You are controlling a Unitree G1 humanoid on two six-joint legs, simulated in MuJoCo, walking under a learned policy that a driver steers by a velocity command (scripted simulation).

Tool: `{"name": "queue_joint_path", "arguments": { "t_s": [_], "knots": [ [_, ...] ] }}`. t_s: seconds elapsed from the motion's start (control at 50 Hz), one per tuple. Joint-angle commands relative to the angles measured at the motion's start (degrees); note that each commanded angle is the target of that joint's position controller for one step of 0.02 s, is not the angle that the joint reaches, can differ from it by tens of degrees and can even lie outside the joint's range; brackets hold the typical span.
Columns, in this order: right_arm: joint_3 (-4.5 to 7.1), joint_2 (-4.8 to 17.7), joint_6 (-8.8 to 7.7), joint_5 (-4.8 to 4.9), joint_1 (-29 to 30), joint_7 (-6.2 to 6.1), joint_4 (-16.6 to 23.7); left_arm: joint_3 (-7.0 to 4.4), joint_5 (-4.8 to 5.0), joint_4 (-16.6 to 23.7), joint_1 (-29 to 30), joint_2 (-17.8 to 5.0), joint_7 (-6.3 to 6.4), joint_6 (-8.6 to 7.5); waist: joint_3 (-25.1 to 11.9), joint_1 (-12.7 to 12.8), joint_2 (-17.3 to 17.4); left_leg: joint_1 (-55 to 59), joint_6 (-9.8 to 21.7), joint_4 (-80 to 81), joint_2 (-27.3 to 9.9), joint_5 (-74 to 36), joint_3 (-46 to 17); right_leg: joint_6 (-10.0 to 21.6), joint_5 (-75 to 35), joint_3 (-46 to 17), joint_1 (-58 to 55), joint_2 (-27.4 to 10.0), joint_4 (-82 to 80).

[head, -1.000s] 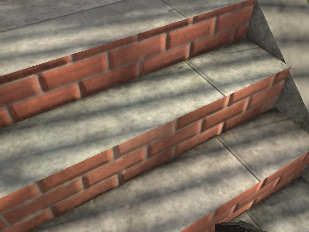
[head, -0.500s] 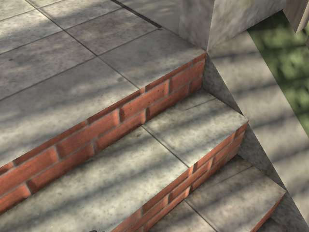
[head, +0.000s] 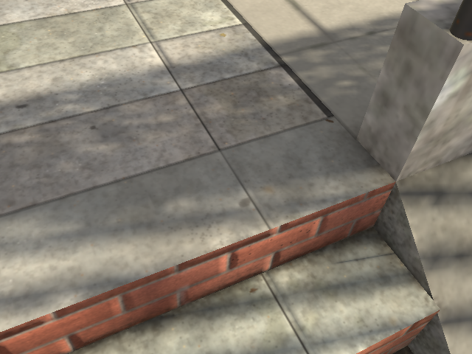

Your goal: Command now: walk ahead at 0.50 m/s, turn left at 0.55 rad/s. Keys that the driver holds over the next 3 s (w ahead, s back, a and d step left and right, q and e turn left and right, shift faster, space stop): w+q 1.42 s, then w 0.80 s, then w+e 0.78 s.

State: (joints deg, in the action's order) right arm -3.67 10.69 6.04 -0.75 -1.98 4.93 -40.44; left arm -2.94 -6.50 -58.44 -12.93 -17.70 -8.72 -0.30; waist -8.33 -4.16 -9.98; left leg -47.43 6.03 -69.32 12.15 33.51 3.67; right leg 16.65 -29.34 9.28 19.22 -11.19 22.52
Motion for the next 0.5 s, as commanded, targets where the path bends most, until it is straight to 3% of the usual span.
{"name": "queue_joint_path", "arguments": {
  "t_s": [0.02,0.04,0.06,0.08,0.1,0.12,0.14,0.16,0.18,0.2,0.22,0.24,0.26,0.28,0.3,0.32,0.34,0.36,0.38,0.4,0.42,0.44,0.46,0.48,0.5],
  "knots": [
    [2.79,6.6,-2.16,-2.62,-28.9,-1.27,-9.9,0.99,1.17,1.4,-1.2,0.9,-0.77,5.17,-0.6,-8.7,22.1,18.6,14.6,30.5,-12.2,5.6,-46.3,-3.8,16.6,-16.3,30.9,9.2,62.6],
    [2.05,4.7,-3.65,-4.41,-34.2,-0.09,-13.7,1.98,1.95,5.1,5.3,3.8,1.93,5.01,0.7,-8.6,23.9,27.0,11.8,32.1,-12.0,8.0,-46.8,-2.6,21.4,-29.8,47.0,17.3,78.1],
    [1.39,1.4,-6.49,-4.27,-34.4,0.72,-18.5,1.82,1.39,7.7,7.9,2.2,3.99,3.08,2.5,-4.7,21.8,32.2,9.3,34.6,-13.1,11.0,-48.5,-2.7,30.1,-32.0,56.8,20.0,87.2],
    [1.12,-0.7,-9.60,-3.28,-31.3,1.20,-20.0,2.38,0.23,9.9,11.1,0.6,5.46,1.02,5.9,-2.1,19.0,33.4,8.8,33.2,-12.8,8.1,-45.3,-3.2,33.5,-30.7,61.5,18.7,89.0],
    [0.99,-3.1,-11.16,-2.96,-25.1,0.91,-20.6,3.16,-0.19,11.1,12.0,1.3,6.34,-0.55,7.6,1.2,16.1,30.7,9.1,33.8,-11.8,2.8,-40.4,-3.9,38.7,-27.1,61.8,16.9,91.0],
    [1.10,-3.0,-11.37,-2.17,-17.1,0.23,-19.5,3.77,1.10,10.2,10.7,1.7,6.60,-1.49,7.5,4.0,13.8,25.2,8.7,34.8,-10.8,0.7,-35.8,-5.5,42.1,-22.7,60.2,14.9,91.7],
    [1.44,-1.1,-11.48,-2.09,-14.6,0.21,-18.6,3.90,2.21,11.0,13.0,1.4,6.93,-2.12,7.4,5.0,11.6,20.3,8.2,37.3,-10.1,-1.7,-33.5,-7.1,42.6,-17.6,56.9,13.6,89.7],
    [1.99,0.8,-11.65,-2.58,-12.9,-0.05,-18.0,3.89,3.07,11.6,14.2,0.8,7.34,-2.20,4.8,5.2,9.7,14.3,6.2,39.0,-8.5,-2.2,-31.7,-8.6,37.3,-15.1,49.9,11.9,82.6],
    [3.31,4.5,-12.68,-1.71,-8.0,-0.41,-13.5,3.50,3.38,12.4,15.1,-0.2,7.27,-2.24,4.2,5.4,10.0,5.7,6.5,42.8,-7.5,-6.1,-29.4,-11.0,37.6,-11.0,38.8,11.0,76.8],
    [3.38,5.1,-13.36,-1.69,-7.8,-1.09,-13.1,3.16,3.80,13.4,16.8,-0.6,6.80,-1.63,2.6,5.0,11.2,-1.8,6.0,43.4,-8.1,-8.6,-29.1,-13.1,37.3,-9.2,29.8,9.6,77.2],
    [3.18,4.9,-13.95,-1.29,-8.7,-1.88,-12.7,3.29,3.37,13.5,15.0,0.1,5.95,-0.88,3.7,5.7,13.1,-5.4,7.0,44.0,-9.2,-12.6,-28.3,-14.5,37.1,-6.8,24.7,9.6,78.7],
    [2.68,4.1,-14.56,-1.35,-15.2,-2.37,-15.0,3.27,2.15,13.8,16.6,0.8,5.76,-0.26,4.8,3.9,15.5,-0.1,9.4,42.4,-11.9,-15.5,-33.8,-15.2,39.8,-8.5,28.9,10.2,84.0],
    [2.60,3.6,-14.88,-1.47,-23.2,-2.84,-17.9,3.75,1.79,15.2,18.6,0.9,6.19,-0.01,5.0,1.1,15.5,14.8,10.5,39.5,-14.9,-20.7,-38.1,-14.7,43.9,-11.4,41.1,10.1,83.9],
    [2.65,2.6,-15.06,-1.82,-32.3,-3.42,-22.0,4.22,1.67,16.6,22.6,0.9,7.03,-0.40,5.5,-2.8,18.5,32.4,11.9,35.8,-18.6,-28.1,-44.2,-13.6,52.5,-15.1,56.7,11.2,89.3],
    [2.94,2.3,-15.03,-2.02,-42.0,-3.94,-26.5,5.08,1.58,20.1,30.7,1.6,7.38,-1.00,6.3,-7.6,20.5,51.4,12.5,34.4,-22.9,-30.7,-49.7,-11.5,64.9,-19.1,75.1,11.7,95.0],
    [3.32,2.0,-14.55,-2.67,-50.4,-4.68,-30.2,6.05,2.20,23.2,37.9,3.2,7.43,-2.28,7.0,-11.0,23.1,65.6,11.3,32.4,-25.7,-32.5,-51.7,-10.0,76.4,-21.4,90.5,12.2,101.0],
    [3.68,1.3,-13.84,-3.51,-54.6,-5.42,-32.3,6.82,3.05,24.8,42.7,4.3,7.42,-3.68,7.6,-12.6,22.2,73.4,9.8,31.9,-27.0,-33.0,-52.1,-8.8,83.6,-22.5,100.3,12.2,104.4],
    [3.79,0.9,-13.15,-4.04,-54.3,-5.67,-32.6,7.46,3.40,26.1,45.3,5.5,7.13,-4.84,8.1,-12.5,20.8,72.7,8.6,33.5,-26.4,-30.8,-50.3,-7.8,86.2,-21.4,102.3,11.7,104.2],
    [3.81,0.1,-12.75,-4.27,-48.9,-5.96,-31.0,7.94,3.05,25.8,44.9,6.8,7.20,-5.79,9.5,-10.2,19.4,63.3,7.2,36.4,-24.6,-24.7,-47.5,-6.8,82.5,-19.7,96.1,10.0,98.7],
    [4.26,0.9,-12.19,-4.21,-45.3,-5.03,-30.6,7.99,1.50,29.6,50.4,8.2,7.54,-4.89,9.1,-7.1,16.0,48.3,4.4,42.5,-21.2,-18.2,-44.2,-5.8,71.1,-14.0,81.8,6.5,80.2],
    [4.68,1.8,-11.58,-5.04,-36.1,-3.49,-26.7,8.25,0.85,31.0,49.9,10.5,7.21,-4.01,8.9,-2.6,15.6,20.1,5.0,52.0,-19.5,-13.2,-41.4,-5.6,53.0,-10.0,55.4,4.4,74.3],
    [6.80,7.2,-10.76,-2.36,-25.2,-1.20,-21.7,9.86,2.38,36.3,52.4,14.5,6.29,-1.52,12.0,4.1,14.8,-12.9,7.3,71.3,-21.1,-6.0,-40.2,-11.3,61.4,-4.6,21.1,5.3,63.4],
    [6.99,10.5,-12.58,-1.99,-23.5,-0.17,-19.8,8.89,6.05,34.2,42.5,14.8,4.59,-0.19,10.6,10.5,23.3,-22.7,8.6,71.7,-22.5,-39.3,-38.9,-15.4,50.1,-1.7,1.5,9.3,75.1],
    [8.34,16.3,-13.92,0.27,-15.9,1.39,-16.7,5.49,7.37,29.7,29.9,6.0,3.67,0.17,3.3,16.6,22.5,-6.5,6.3,62.1,-23.2,-71.9,-33.3,-15.5,50.6,-3.7,-0.4,13.0,65.9],
    [8.58,12.6,-15.51,1.01,-13.5,2.34,-15.7,1.16,5.92,23.0,13.0,-3.4,4.28,0.02,-11.1,21.1,11.7,10.3,2.3,39.2,-16.5,-82.8,-27.6,-11.3,49.6,-14.4,-6.2,14.8,44.1]
  ]
}}
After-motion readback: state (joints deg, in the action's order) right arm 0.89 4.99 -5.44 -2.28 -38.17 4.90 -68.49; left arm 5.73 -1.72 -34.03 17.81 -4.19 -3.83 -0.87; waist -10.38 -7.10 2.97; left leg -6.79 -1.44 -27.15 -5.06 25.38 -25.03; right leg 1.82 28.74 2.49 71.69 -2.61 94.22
